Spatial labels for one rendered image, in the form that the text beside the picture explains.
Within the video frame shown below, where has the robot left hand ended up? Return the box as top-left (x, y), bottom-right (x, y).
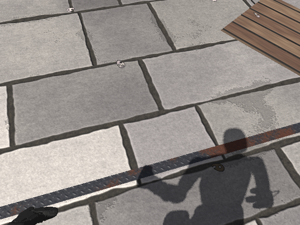
top-left (7, 206), bottom-right (58, 225)

